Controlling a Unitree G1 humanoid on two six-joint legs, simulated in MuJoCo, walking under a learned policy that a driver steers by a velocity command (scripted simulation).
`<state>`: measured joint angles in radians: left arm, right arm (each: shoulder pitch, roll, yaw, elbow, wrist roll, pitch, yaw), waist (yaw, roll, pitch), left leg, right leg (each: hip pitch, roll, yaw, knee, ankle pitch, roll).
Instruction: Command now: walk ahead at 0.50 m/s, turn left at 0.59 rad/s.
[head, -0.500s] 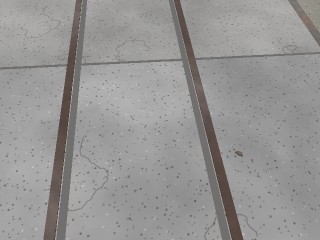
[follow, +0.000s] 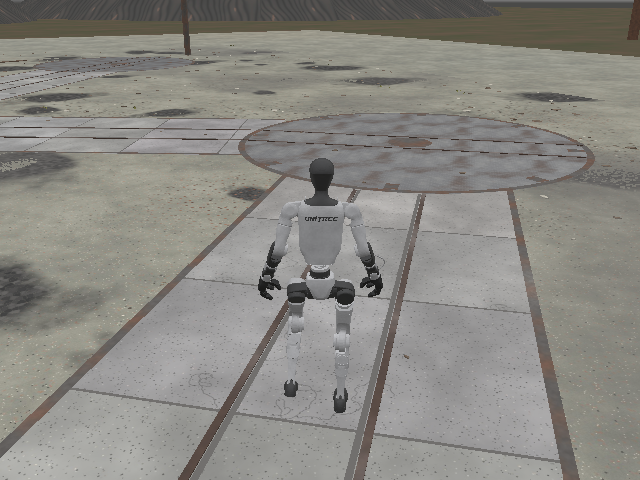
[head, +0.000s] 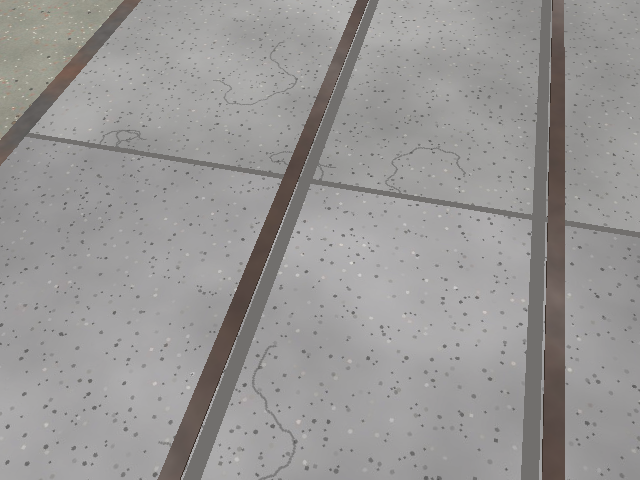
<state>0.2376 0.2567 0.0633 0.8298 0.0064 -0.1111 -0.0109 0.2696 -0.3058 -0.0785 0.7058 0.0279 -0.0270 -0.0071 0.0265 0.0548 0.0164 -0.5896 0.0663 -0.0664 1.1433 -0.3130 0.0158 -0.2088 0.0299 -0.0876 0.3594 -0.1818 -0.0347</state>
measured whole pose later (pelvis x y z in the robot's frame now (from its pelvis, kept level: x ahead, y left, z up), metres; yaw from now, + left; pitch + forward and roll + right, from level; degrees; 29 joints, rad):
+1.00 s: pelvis +0.54 +0.02 -0.01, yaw -12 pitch +2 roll +0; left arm 0.21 0.29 0.08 0.74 -0.02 -0.05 -0.04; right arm 0.22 -0.28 -0.06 0.76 0.01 -0.11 -0.01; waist 0.01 0.01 0.06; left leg -0.41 0.05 -0.04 1.22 -0.40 0.00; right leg -0.37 0.10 -0.01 0.52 -0.18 -0.10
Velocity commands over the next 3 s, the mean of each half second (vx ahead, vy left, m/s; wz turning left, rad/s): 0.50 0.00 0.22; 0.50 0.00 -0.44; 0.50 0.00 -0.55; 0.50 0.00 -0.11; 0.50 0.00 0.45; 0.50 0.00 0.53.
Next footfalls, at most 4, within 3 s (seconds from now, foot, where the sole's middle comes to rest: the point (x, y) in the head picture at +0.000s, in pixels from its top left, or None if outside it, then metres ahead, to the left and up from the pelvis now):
0.30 left None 0.31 0.17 -0.78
0.86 right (377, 414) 0.62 -0.05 -0.78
1.34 left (324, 291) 0.95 0.07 -0.78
1.84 right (463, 263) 1.04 -0.29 -0.78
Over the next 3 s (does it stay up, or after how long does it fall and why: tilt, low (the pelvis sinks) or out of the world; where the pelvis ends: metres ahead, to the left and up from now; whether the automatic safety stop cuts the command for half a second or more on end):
stays up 1.57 -0.34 -0.01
